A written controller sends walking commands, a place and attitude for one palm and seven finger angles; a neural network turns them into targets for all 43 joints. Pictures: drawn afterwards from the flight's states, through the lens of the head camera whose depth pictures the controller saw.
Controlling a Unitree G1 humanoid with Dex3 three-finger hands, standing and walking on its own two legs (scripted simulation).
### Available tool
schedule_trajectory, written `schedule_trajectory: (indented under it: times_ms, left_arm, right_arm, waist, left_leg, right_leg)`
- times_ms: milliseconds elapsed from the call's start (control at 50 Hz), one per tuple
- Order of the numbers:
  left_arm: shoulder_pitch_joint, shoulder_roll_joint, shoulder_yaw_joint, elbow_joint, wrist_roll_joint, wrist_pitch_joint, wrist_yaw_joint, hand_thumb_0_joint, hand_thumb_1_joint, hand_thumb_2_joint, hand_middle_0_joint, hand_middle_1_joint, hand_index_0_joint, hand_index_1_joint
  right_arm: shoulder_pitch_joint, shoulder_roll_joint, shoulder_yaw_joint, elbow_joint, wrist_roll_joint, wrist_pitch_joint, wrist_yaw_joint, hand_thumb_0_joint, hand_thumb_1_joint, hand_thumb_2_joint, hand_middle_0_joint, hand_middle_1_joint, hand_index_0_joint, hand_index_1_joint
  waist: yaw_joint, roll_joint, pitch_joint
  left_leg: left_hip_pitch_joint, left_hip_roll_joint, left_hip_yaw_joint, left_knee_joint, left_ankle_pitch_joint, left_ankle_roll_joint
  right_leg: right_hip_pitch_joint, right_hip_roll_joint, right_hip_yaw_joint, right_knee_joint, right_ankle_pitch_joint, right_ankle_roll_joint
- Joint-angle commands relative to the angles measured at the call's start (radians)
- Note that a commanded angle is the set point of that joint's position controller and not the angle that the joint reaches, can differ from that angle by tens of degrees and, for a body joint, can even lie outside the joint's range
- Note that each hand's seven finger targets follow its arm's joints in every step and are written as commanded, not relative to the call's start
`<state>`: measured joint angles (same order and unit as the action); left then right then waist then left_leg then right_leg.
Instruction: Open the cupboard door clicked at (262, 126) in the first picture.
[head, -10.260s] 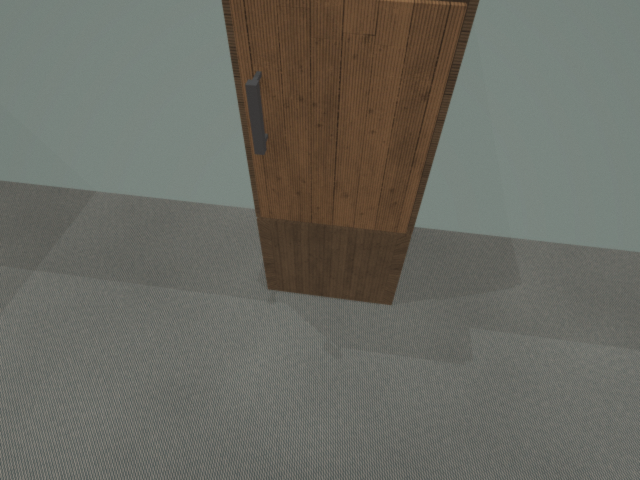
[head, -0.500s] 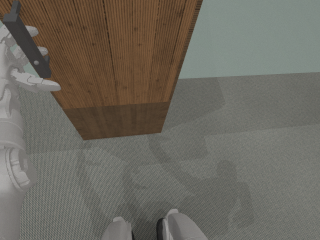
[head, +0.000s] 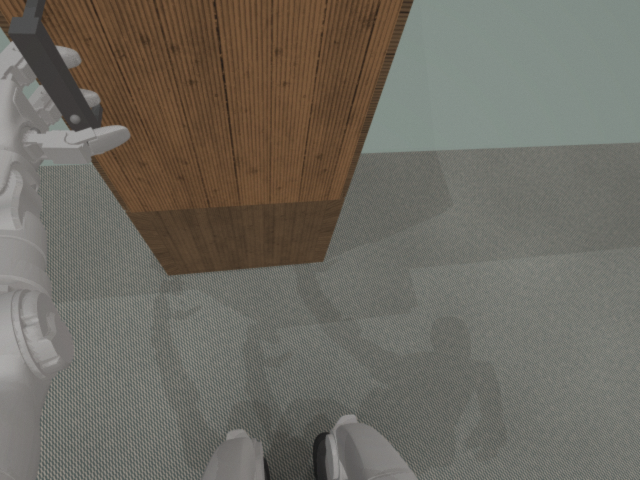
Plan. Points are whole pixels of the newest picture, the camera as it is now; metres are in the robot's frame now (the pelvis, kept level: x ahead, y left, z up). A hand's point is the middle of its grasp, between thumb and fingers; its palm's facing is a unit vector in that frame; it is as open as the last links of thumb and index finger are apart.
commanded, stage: close the thumb around the handle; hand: left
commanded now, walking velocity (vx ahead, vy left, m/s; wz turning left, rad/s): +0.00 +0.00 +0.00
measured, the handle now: (68, 79) +0.58 +0.25 +0.08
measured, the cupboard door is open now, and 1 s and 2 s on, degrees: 0 13 43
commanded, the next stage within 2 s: pull the door open along its arc in 0.38 s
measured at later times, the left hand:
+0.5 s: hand (84, 118) +0.52 +0.22 +0.08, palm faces +0.04 -1.00 +0.00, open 5.8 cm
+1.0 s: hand (101, 183) +0.44 +0.20 +0.08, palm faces +0.13 -0.99 +0.04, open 6.1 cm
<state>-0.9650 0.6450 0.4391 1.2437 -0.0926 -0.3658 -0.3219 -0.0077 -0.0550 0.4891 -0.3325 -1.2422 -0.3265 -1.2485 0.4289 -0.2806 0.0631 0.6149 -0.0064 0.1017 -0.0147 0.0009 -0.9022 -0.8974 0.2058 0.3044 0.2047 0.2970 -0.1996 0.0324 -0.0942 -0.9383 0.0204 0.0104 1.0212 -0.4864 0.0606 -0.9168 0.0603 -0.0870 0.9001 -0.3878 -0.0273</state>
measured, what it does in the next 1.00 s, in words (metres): stands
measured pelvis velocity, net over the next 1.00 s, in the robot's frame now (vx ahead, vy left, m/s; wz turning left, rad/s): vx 0.02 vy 0.00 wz -0.02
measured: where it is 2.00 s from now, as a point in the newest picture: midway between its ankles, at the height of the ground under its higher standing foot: outside the picture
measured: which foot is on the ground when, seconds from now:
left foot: down 0.00-1.00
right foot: down 0.00-1.00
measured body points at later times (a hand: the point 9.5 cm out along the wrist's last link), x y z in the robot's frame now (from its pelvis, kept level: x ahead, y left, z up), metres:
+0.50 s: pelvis +0.00 +0.00 +0.00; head +0.14 +0.03 +0.43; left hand +0.51 +0.28 +0.08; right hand -0.02 -0.26 -0.10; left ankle -0.01 +0.07 -0.67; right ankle +0.01 -0.11 -0.67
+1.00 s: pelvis +0.02 +0.00 +0.02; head +0.10 +0.02 +0.46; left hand +0.42 +0.25 +0.08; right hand +0.07 -0.25 -0.09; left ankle -0.01 +0.07 -0.67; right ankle +0.01 -0.11 -0.67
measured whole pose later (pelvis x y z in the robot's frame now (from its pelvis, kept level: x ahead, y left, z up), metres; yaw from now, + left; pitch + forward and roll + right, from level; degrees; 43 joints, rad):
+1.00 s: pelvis +0.02 +0.00 +0.02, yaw -1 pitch +18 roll -3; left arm -0.43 0.29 0.32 0.66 -0.20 -0.33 -0.10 0.01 0.70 0.75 -0.32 -1.32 -0.33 -1.31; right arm 0.38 -0.25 0.01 0.55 0.02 0.08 0.03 0.00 -0.90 -0.90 0.20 0.30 0.20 0.30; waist -0.10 0.04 -0.15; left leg -0.76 0.01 0.06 0.91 -0.48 0.06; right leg -0.77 0.06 -0.03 0.83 -0.39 -0.02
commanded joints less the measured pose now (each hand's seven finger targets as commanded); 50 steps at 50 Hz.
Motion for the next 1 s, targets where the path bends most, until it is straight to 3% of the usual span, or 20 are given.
schedule_trajectory:
  times_ms: [0,20,40,160,240,280,300,380,440,460,480,500,520,620,680,720,880,900,920,980]
  left_arm:
    - [-0.453,0.267,0.027,-0.217,-0.015,-0.062,0.015,0.000,0.452,0.708,-0.368,-1.302,-0.368,-1.302]
    - [-0.448,0.291,0.048,-0.223,-0.012,-0.070,0.021,0.000,0.508,0.732,-0.372,-1.308,-0.372,-1.308]
    - [-0.449,0.254,0.016,-0.205,-0.009,-0.068,0.021,0.000,0.564,0.756,-0.376,-1.314,-0.376,-1.314]
    - [-0.408,0.315,0.067,-0.222,-0.006,-0.073,0.022,0.000,0.900,0.900,-0.400,-1.350,-0.400,-1.350]
    - [-0.403,0.260,0.030,-0.235,-0.018,-0.070,0.007,0.000,0.900,0.900,-0.400,-1.350,-0.400,-1.350]
    - [-0.396,0.313,0.075,-0.235,-0.023,-0.067,0.008,0.000,0.900,0.900,-0.400,-1.350,-0.400,-1.350]
    - [-0.378,0.316,0.086,-0.232,-0.024,-0.064,0.013,0.000,0.900,0.900,-0.400,-1.350,-0.400,-1.350]
    - [-0.371,0.295,0.068,-0.258,-0.014,-0.074,0.027,0.000,0.900,0.900,-0.400,-1.350,-0.400,-1.350]
    - [-0.349,0.335,0.100,-0.257,-0.010,-0.081,0.033,0.000,0.900,0.900,-0.400,-1.350,-0.400,-1.350]
    - [-0.341,0.317,0.087,-0.254,-0.011,-0.080,0.032,0.000,0.900,0.900,-0.400,-1.350,-0.400,-1.350]
    - [-0.415,0.279,0.051,-0.259,-0.015,-0.081,0.031,0.000,0.900,0.900,-0.400,-1.350,-0.400,-1.350]
    - [-0.420,0.231,0.023,-0.265,-0.020,-0.083,0.029,0.000,0.900,0.900,-0.400,-1.350,-0.400,-1.350]
    - [-0.409,0.230,0.035,-0.290,-0.027,-0.094,0.031,0.000,0.900,0.900,-0.400,-1.350,-0.400,-1.350]
    - [-0.244,0.205,0.037,-0.311,-0.041,-0.090,0.023,0.000,0.900,0.900,-0.400,-1.350,-0.400,-1.350]
    - [-0.137,0.155,0.019,-0.342,-0.067,-0.071,0.012,0.000,0.900,0.900,-0.400,-1.350,-0.400,-1.350]
    - [-0.044,0.130,0.017,-0.416,-0.085,-0.066,0.007,0.000,0.900,0.900,-0.400,-1.350,-0.400,-1.350]
    - [0.290,-0.048,-0.061,-0.679,-0.142,-0.039,0.047,0.000,0.900,0.900,-0.400,-1.350,-0.400,-1.350]
    - [0.285,-0.072,0.067,-0.761,-0.197,-0.031,0.195,0.000,0.900,0.900,-0.400,-1.350,-0.400,-1.350]
    - [0.348,-0.141,-0.002,-0.784,-0.171,-0.024,0.274,0.000,0.900,0.900,-0.400,-1.350,-0.400,-1.350]
    - [0.449,-0.289,-0.069,-0.895,-0.122,-0.012,0.453,0.000,0.900,0.900,-0.400,-1.350,-0.400,-1.350]
  right_arm:
    - [0.199,-0.199,-0.073,-0.030,-0.007,-0.013,-0.011,0.000,-0.900,-0.900,0.200,0.300,0.200,0.300]
    - [0.203,-0.201,-0.073,-0.030,-0.009,-0.014,-0.012,0.000,-0.900,-0.900,0.200,0.300,0.200,0.300]
    - [0.197,-0.195,-0.070,-0.031,-0.006,-0.015,-0.010,0.000,-0.900,-0.900,0.200,0.300,0.200,0.300]
    - [0.199,-0.199,-0.073,-0.038,-0.009,-0.017,-0.008,0.000,-0.900,-0.900,0.200,0.300,0.200,0.300]
    - [0.197,-0.193,-0.073,-0.044,-0.003,-0.011,-0.005,0.000,-0.900,-0.900,0.200,0.300,0.200,0.300]
    - [0.196,-0.200,-0.076,-0.046,-0.004,-0.011,-0.009,0.000,-0.900,-0.900,0.200,0.300,0.200,0.300]
    - [0.197,-0.198,-0.077,-0.052,-0.004,-0.013,-0.008,0.000,-0.900,-0.900,0.200,0.300,0.200,0.300]
    - [0.188,-0.191,-0.076,-0.055,-0.004,-0.012,-0.003,0.000,-0.900,-0.900,0.200,0.300,0.200,0.300]
    - [0.190,-0.197,-0.080,-0.056,-0.006,-0.014,-0.005,0.000,-0.900,-0.900,0.200,0.300,0.200,0.300]
    - [0.185,-0.193,-0.078,-0.061,-0.004,-0.015,-0.004,0.000,-0.900,-0.900,0.200,0.300,0.200,0.300]
    - [0.182,-0.189,-0.073,-0.052,-0.004,-0.014,-0.003,0.000,-0.900,-0.900,0.200,0.300,0.200,0.300]
    - [0.186,-0.185,-0.076,-0.049,-0.004,-0.014,-0.001,0.000,-0.900,-0.900,0.200,0.300,0.200,0.300]
    - [0.190,-0.188,-0.081,-0.050,-0.006,-0.016,0.000,0.000,-0.900,-0.900,0.200,0.300,0.200,0.300]
    - [0.177,-0.187,-0.086,-0.066,-0.001,-0.010,0.007,0.000,-0.900,-0.900,0.200,0.300,0.200,0.300]
    - [0.153,-0.180,-0.089,-0.087,0.009,-0.006,0.011,0.000,-0.900,-0.900,0.200,0.300,0.200,0.300]
    - [0.138,-0.177,-0.095,-0.109,0.016,-0.005,0.014,0.000,-0.900,-0.900,0.200,0.300,0.200,0.300]
    - [0.052,-0.146,-0.110,-0.160,0.036,-0.030,0.034,0.000,-0.900,-0.900,0.200,0.300,0.200,0.300]
    - [0.013,-0.116,-0.113,-0.170,0.028,-0.047,0.036,0.000,-0.900,-0.900,0.200,0.300,0.200,0.300]
    - [0.005,-0.114,-0.111,-0.162,0.023,-0.063,0.043,0.000,-0.900,-0.900,0.200,0.300,0.200,0.300]
    - [-0.022,-0.099,-0.117,-0.152,0.010,-0.084,0.063,0.000,-0.900,-0.900,0.200,0.300,0.200,0.300]
  waist:
    - [-0.015,0.159,-0.475]
    - [-0.005,0.156,-0.490]
    - [-0.015,0.173,-0.482]
    - [0.009,0.179,-0.521]
    - [-0.001,0.170,-0.502]
    - [0.010,0.159,-0.495]
    - [0.017,0.139,-0.505]
    - [0.022,0.184,-0.495]
    - [0.028,0.144,-0.504]
    - [0.028,0.166,-0.497]
    - [-0.002,0.163,-0.479]
    - [-0.001,0.169,-0.484]
    - [0.004,0.151,-0.514]
    - [0.049,0.171,-0.528]
    - [0.063,0.104,-0.497]
    - [0.090,0.138,-0.530]
    - [0.139,0.062,-0.449]
    - [0.215,0.060,-0.436]
    - [0.194,0.072,-0.411]
    - [0.192,0.037,-0.405]
  left_leg:
    - [0.412,0.019,-0.109,-0.100,0.519,-0.043]
    - [0.412,0.018,-0.113,-0.097,0.532,-0.043]
    - [0.413,0.017,-0.107,-0.097,0.526,-0.043]
    - [0.407,0.017,-0.099,-0.093,0.559,-0.044]
    - [0.420,0.020,-0.099,-0.097,0.573,-0.044]
    - [0.398,0.019,-0.098,-0.103,0.551,-0.043]
    - [0.384,0.016,-0.093,-0.104,0.549,-0.039]
    - [0.409,0.017,-0.090,-0.105,0.569,-0.046]
    - [0.389,0.018,-0.091,-0.104,0.567,-0.043]
    - [0.388,0.015,-0.085,-0.107,0.559,-0.043]
    - [0.387,0.017,-0.085,-0.102,0.542,-0.040]
    - [0.401,0.016,-0.089,-0.102,0.534,-0.042]
    - [0.426,0.018,-0.094,-0.097,0.567,-0.041]
    - [0.452,0.018,-0.088,-0.112,0.620,-0.050]
    - [0.402,0.013,-0.067,-0.131,0.580,-0.039]
    - [0.446,0.013,-0.065,-0.139,0.642,-0.044]
    - [0.440,0.011,-0.041,-0.186,0.676,-0.046]
    - [0.397,0.001,-0.039,-0.195,0.666,-0.058]
    - [0.409,0.006,-0.045,-0.197,0.671,-0.071]
    - [0.418,0.008,-0.040,-0.197,0.680,-0.088]
  right_leg:
    - [0.155,0.010,0.050,-0.062,0.298,0.004]
    - [0.166,0.010,0.051,-0.057,0.305,0.000]
    - [0.151,0.010,0.053,-0.059,0.303,0.004]
    - [0.204,0.010,0.058,-0.052,0.346,0.002]
    - [0.194,0.014,0.054,-0.058,0.352,0.004]
    - [0.212,0.012,0.055,-0.058,0.345,0.003]
    - [0.236,0.012,0.057,-0.056,0.358,0.003]
    - [0.219,0.011,0.056,-0.058,0.358,0.004]
    - [0.244,0.011,0.059,-0.054,0.369,0.003]
    - [0.245,0.011,0.062,-0.056,0.369,0.004]
    - [0.220,0.011,0.062,-0.059,0.363,0.007]
    - [0.211,0.013,0.059,-0.059,0.349,0.006]
    - [0.217,0.013,0.058,-0.057,0.364,0.003]
    - [0.240,0.013,0.053,-0.058,0.377,-0.001]
    - [0.300,0.013,0.056,-0.070,0.404,0.004]
    - [0.319,0.012,0.054,-0.070,0.426,-0.002]
    - [0.398,0.002,0.051,-0.091,0.478,0.003]
    - [0.408,0.002,0.036,-0.095,0.463,0.003]
    - [0.386,0.004,0.028,-0.086,0.443,0.004]
    - [0.383,-0.003,0.023,-0.072,0.433,0.004]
